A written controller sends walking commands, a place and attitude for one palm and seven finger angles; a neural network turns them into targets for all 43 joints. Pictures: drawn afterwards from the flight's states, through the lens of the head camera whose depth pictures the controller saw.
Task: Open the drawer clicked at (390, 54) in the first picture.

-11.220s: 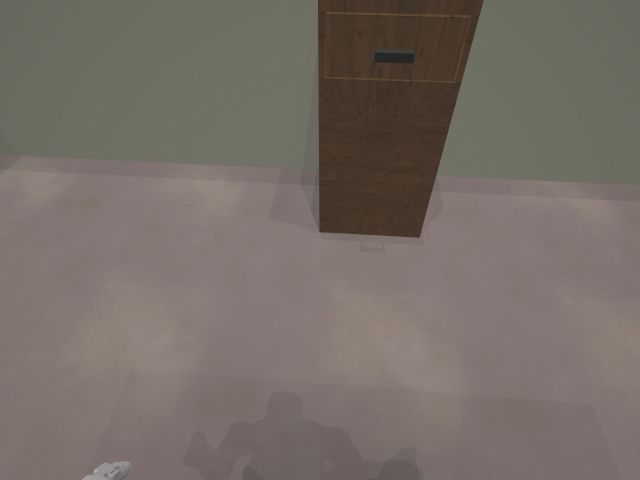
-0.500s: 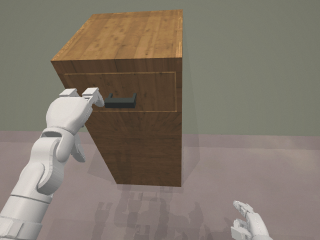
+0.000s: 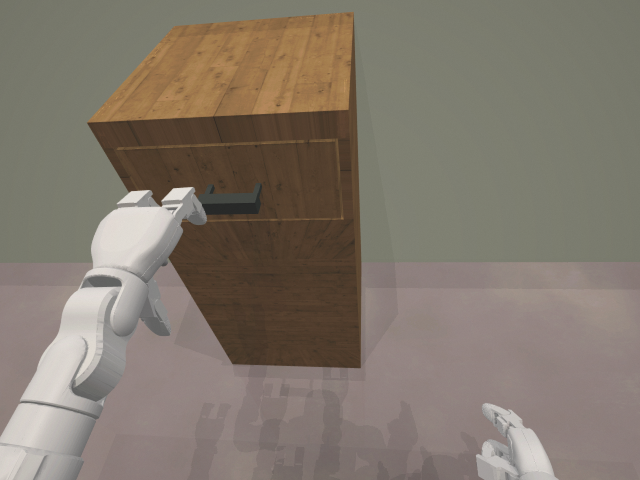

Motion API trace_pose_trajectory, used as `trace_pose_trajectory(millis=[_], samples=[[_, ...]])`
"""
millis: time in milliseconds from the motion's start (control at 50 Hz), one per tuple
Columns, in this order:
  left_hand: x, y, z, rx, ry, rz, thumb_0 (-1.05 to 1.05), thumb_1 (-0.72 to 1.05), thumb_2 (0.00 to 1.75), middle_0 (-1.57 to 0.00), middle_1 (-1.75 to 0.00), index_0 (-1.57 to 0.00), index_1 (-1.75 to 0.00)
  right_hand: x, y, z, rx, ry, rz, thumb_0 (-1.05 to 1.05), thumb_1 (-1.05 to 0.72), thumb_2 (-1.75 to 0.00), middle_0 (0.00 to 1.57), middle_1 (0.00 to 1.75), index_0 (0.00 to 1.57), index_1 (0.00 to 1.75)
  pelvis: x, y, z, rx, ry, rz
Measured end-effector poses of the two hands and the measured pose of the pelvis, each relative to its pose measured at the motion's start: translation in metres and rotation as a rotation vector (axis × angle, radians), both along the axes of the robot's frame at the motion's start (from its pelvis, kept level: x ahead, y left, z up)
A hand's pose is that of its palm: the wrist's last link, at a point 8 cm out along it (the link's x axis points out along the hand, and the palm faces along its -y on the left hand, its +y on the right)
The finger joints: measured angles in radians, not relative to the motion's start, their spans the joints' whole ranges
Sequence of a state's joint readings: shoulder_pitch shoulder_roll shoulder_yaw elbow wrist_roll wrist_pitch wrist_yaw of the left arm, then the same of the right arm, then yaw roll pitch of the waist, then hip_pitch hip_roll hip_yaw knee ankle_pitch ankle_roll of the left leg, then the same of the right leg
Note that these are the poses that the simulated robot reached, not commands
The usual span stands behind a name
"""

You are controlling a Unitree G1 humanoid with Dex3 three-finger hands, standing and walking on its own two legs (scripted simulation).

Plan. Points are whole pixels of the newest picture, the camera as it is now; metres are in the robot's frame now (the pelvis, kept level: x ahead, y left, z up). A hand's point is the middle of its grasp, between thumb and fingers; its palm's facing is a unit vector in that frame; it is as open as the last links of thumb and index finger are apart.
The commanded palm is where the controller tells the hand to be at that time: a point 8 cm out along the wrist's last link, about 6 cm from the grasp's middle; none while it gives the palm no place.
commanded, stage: move the hooked fingers above the handle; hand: left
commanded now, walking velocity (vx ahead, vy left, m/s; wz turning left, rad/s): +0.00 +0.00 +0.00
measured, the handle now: (231, 196) +0.56 +0.26 +0.02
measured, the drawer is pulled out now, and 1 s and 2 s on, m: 0.00 0.00 0.00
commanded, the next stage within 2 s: none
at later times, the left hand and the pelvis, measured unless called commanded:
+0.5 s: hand (187, 234) +0.38 +0.24 +0.11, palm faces +0.02 -0.03 -1.00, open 13.9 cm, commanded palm +0.36 +0.25 +0.17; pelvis +0.01 +0.00 +0.00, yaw +0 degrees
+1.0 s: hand (209, 207) +0.46 +0.24 +0.09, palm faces +0.00 -0.01 -1.00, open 13.9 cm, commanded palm +0.44 +0.25 +0.15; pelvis +0.02 +0.01 -0.01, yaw -1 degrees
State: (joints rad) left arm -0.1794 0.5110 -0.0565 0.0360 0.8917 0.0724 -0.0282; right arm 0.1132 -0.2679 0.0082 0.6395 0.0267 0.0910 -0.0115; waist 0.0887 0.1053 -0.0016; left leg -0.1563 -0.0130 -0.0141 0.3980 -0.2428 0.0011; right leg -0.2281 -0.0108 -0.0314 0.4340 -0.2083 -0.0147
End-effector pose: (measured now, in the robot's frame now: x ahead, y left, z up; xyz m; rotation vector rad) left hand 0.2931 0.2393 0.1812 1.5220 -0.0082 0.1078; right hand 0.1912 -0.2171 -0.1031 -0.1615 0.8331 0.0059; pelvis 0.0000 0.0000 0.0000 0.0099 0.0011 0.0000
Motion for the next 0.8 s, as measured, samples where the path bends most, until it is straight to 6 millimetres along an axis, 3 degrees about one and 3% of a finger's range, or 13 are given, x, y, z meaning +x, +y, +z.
trace_pose_trajectory(millis=[180, 480, 640, 800], samples=[[0.021, 0.004, -0.011, 0.013, 0.053, -0.003, 0.00, -0.50, 0.30, -0.32, -1.20, -0.32, -1.20, 0.004, -0.009, 0.002, -0.030, -0.011, -0.010, 0.01, -0.91, -0.90, 0.20, 0.30, 0.20, 0.30, 0.001, -0.008, -0.001, -0.002, 0.016, 0.011], [0.066, 0.001, -0.019, 0.015, 0.055, -0.039, 0.00, -0.49, 0.30, -0.32, -1.20, -0.32, -1.20, -0.039, -0.030, -0.016, -0.068, 0.133, -0.113, 0.01, -0.91, -0.90, 0.20, 0.30, 0.20, 0.30, 0.009, -0.002, -0.004, -0.001, 0.071, -0.006], [0.084, 0.011, -0.028, 0.024, 0.069, -0.024, 0.00, -0.49, 0.30, -0.32, -1.20, -0.32, -1.20, -0.055, -0.029, -0.021, -0.076, 0.185, -0.147, 0.01, -0.91, -0.90, 0.20, 0.30, 0.20, 0.30, 0.012, 0.004, -0.005, -0.004, 0.094, -0.010], [0.106, 0.002, -0.033, 0.029, 0.067, -0.060, 0.00, -0.49, 0.30, -0.32, -1.20, -0.32, -1.20, -0.060, -0.023, -0.024, -0.077, 0.208, -0.158, 0.01, -0.91, -0.90, 0.20, 0.30, 0.20, 0.30, 0.015, 0.011, -0.007, -0.006, 0.116, -0.006]])
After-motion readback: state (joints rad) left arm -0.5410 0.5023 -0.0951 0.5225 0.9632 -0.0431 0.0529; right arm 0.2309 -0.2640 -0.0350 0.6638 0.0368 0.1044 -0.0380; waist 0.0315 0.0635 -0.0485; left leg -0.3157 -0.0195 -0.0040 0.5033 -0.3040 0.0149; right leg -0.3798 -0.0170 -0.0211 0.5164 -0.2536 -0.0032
